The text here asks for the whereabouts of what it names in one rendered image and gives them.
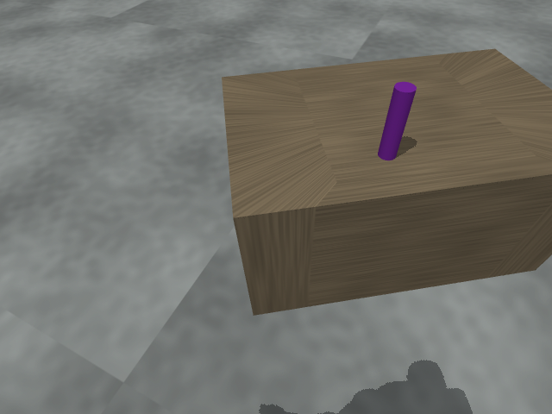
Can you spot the can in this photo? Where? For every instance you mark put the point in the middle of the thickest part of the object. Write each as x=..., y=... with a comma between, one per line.
x=399, y=109

